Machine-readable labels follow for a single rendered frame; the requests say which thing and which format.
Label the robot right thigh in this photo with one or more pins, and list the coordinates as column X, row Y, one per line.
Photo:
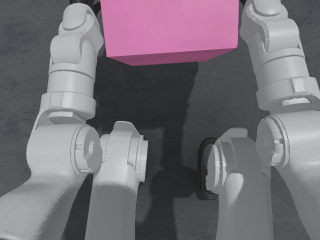
column 244, row 191

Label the left robot upper arm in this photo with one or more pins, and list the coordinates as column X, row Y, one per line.
column 60, row 156

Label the left robot forearm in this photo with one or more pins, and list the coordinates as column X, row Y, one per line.
column 72, row 70

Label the robot left shin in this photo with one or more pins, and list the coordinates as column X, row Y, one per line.
column 119, row 125

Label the right robot upper arm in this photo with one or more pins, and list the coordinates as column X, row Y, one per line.
column 290, row 142

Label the carton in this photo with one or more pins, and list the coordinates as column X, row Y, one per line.
column 153, row 32

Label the right robot forearm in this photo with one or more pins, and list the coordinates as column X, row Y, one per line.
column 278, row 59

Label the left robot hand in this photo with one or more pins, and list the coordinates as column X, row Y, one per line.
column 95, row 8

